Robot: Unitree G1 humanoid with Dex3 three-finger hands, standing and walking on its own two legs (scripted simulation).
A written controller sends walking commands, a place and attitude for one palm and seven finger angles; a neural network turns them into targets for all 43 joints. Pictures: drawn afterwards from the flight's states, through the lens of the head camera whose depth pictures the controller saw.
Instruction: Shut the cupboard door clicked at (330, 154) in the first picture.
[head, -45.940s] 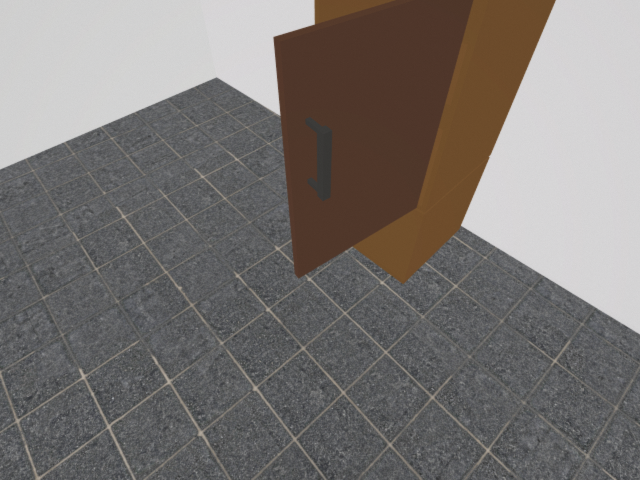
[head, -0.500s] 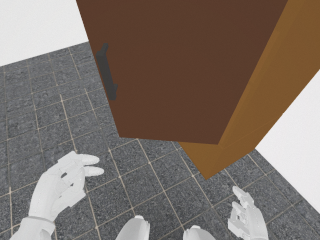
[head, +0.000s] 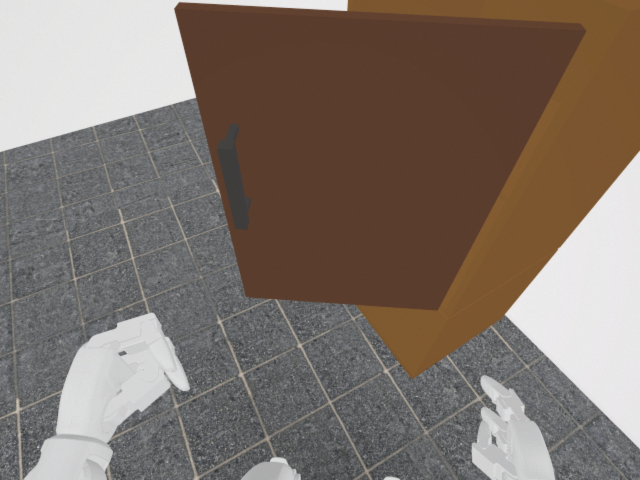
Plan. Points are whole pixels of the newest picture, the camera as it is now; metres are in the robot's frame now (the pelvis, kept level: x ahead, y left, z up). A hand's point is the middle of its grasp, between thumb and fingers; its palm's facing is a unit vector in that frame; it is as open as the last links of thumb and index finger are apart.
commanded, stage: raise the hand and make a fist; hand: left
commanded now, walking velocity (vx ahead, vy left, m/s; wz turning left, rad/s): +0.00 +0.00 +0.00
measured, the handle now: (237, 179) +0.49 +0.16 +0.09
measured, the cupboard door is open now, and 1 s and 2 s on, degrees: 55 55 55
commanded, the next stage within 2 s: bring the fist close to the handle in 0.72 s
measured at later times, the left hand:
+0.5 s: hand (151, 349) +0.23 +0.20 +0.10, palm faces +0.01 -1.00 -0.03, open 3.1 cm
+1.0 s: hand (172, 338) +0.24 +0.18 +0.10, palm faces +0.02 -1.00 -0.04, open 3.1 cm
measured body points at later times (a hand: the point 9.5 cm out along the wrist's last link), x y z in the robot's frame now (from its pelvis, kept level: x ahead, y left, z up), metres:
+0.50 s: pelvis +0.00 +0.01 +0.02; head +0.02 +0.01 +0.47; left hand +0.22 +0.25 +0.10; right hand +0.17 -0.22 -0.05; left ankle +0.03 +0.08 -0.68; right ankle +0.01 -0.11 -0.68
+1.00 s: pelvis +0.00 -0.01 +0.02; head +0.02 -0.02 +0.47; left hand +0.23 +0.23 +0.10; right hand +0.18 -0.23 -0.06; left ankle +0.03 +0.08 -0.68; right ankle +0.01 -0.11 -0.68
